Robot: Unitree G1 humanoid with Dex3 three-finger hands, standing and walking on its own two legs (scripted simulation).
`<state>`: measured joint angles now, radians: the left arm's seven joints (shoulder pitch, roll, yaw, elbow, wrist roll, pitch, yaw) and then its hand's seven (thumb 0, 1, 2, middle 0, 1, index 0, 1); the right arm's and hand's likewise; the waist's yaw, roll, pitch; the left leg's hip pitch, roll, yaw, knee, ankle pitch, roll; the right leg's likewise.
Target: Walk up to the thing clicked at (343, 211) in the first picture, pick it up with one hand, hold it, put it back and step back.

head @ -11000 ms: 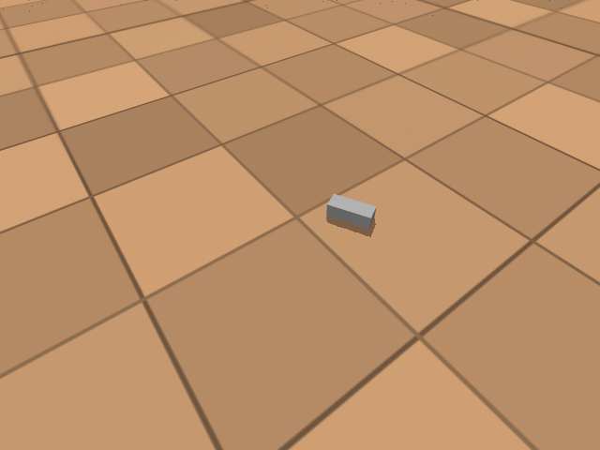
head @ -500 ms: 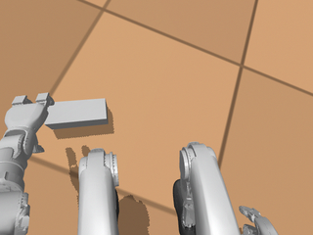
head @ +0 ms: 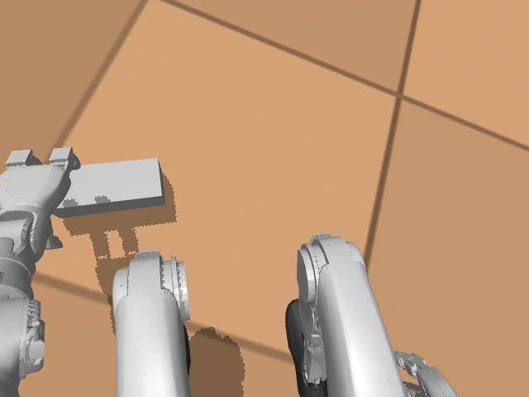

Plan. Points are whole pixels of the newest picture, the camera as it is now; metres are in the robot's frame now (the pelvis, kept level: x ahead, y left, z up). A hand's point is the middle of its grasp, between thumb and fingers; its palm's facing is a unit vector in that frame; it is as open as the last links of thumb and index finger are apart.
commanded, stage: rise first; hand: left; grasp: from above
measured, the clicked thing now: (108, 188) +0.48 +0.27 -0.30
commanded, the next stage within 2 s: approach in 1.96 s
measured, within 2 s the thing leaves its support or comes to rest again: neither
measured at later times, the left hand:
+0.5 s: hand (59, 203) +0.42 +0.31 -0.18, palm faces -0.46 -0.08 -0.89, open 13.9 cm
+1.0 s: hand (66, 196) +0.43 +0.31 -0.19, palm faces -0.45 -0.08 -0.89, open 14.1 cm
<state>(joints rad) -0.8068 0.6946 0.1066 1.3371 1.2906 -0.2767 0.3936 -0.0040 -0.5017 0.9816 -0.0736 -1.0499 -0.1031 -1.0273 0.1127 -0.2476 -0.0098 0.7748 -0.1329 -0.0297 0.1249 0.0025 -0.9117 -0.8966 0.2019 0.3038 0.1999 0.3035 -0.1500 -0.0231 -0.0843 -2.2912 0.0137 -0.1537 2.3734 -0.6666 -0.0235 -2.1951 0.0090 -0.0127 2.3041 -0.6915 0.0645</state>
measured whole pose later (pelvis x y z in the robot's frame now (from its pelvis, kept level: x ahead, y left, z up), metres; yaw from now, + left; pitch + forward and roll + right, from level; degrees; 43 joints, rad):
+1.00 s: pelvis +0.00 +0.00 -0.02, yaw -1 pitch +33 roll -8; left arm -0.90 0.76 0.13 1.47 1.30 -0.27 0.43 0.00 -0.55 1.04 -0.10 -1.02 -0.09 -1.04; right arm 0.11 -0.26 0.04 0.78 -0.18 -0.04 0.14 0.00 -0.91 -0.90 0.20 0.30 0.20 0.30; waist -0.21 -0.03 -0.05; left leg -2.34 0.01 -0.19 2.44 -0.68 -0.04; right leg -2.25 0.02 -0.03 2.36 -0.70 0.06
